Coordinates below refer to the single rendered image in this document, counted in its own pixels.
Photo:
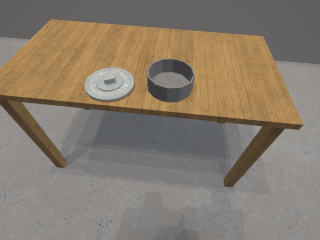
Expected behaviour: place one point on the knob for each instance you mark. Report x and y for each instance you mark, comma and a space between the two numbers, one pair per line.
108, 77

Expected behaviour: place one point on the pot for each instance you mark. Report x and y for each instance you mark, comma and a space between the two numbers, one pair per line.
170, 79

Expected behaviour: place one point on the table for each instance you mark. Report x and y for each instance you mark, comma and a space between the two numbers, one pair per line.
236, 79

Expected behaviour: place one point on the lid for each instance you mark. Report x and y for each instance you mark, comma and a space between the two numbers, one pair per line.
97, 89

